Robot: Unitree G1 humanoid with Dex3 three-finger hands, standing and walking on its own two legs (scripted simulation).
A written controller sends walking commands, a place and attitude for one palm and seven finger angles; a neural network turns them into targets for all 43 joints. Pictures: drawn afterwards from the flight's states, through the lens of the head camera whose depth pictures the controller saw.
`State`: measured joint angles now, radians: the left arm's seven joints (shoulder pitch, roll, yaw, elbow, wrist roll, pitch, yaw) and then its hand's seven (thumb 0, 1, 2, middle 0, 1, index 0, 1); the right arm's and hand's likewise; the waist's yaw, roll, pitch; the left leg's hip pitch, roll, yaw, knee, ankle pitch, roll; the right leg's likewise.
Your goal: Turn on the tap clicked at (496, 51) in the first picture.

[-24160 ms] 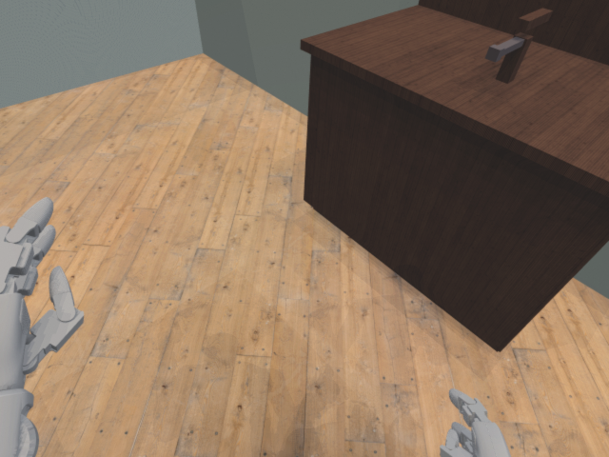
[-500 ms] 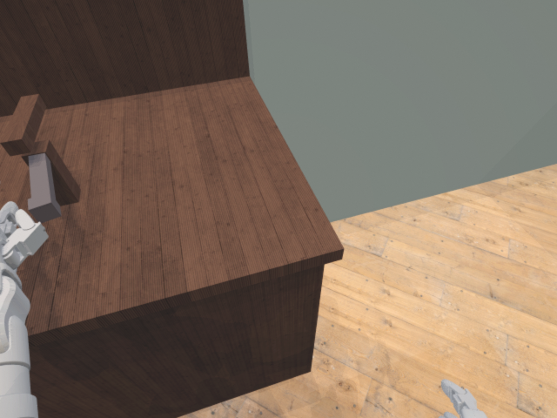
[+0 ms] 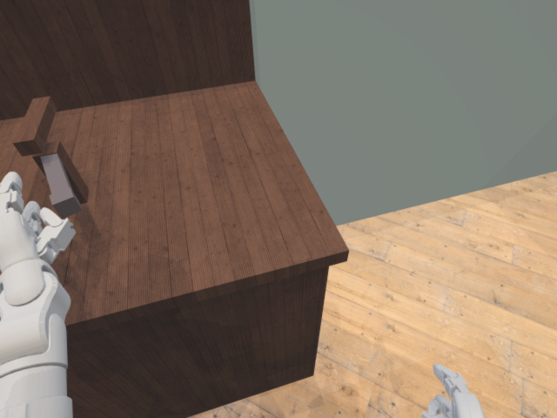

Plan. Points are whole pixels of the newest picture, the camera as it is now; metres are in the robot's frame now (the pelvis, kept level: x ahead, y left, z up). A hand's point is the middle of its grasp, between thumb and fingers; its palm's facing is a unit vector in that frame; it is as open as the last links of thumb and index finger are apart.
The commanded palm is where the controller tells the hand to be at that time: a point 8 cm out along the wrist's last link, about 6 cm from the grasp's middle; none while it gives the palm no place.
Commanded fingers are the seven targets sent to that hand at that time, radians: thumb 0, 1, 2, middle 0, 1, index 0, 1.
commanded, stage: push the lever round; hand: left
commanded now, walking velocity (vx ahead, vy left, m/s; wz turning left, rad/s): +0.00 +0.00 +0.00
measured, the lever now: (66, 203) +0.35 +0.35 +0.15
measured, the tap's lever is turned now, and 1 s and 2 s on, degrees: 18 45 66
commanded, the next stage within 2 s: none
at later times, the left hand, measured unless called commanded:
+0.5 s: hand (107, 214) +0.33 +0.28 +0.14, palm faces +0.71 -0.70 -0.05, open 7.6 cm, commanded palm +0.29 +0.30 +0.14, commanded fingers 0.00 0.90 0.90 -0.15 -0.15 -0.15 -0.15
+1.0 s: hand (130, 198) +0.36 +0.26 +0.14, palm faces +0.78 -0.62 -0.06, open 7.7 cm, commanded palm +0.32 +0.28 +0.14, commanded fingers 0.00 0.90 0.90 -0.15 -0.15 -0.15 -0.15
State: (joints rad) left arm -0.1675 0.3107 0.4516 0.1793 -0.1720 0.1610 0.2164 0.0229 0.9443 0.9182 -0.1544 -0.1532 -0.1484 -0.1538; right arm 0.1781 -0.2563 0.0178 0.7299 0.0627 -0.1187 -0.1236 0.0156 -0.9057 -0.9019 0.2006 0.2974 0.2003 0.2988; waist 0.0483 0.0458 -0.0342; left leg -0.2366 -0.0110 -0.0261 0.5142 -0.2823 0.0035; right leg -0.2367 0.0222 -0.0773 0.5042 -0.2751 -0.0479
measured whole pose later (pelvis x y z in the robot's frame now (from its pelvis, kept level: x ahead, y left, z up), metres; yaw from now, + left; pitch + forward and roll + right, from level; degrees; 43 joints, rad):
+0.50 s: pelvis +0.00 +0.01 +0.00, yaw +0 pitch -1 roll +0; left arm -0.23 0.16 0.30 0.08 -0.09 0.27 0.49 0.02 0.95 0.93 -0.15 -0.15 -0.15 -0.15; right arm 0.12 -0.23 0.02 0.75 0.03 -0.04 -0.10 0.01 -0.91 -0.90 0.20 0.30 0.20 0.30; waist 0.05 0.04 -0.03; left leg -0.20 -0.03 -0.02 0.49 -0.27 0.01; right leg -0.21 0.01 -0.07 0.49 -0.27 -0.04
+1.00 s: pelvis +0.00 -0.01 +0.00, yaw +0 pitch +0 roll +0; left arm -0.40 0.15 0.33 0.29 -0.05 0.26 0.63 -0.02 0.90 0.93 -0.15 -0.15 -0.15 -0.15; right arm 0.13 -0.24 0.00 0.78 0.02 -0.02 -0.09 0.01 -0.91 -0.90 0.20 0.30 0.20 0.30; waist 0.02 0.04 -0.04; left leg -0.23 0.00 -0.04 0.49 -0.26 -0.01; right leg -0.23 0.03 -0.09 0.48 -0.26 -0.06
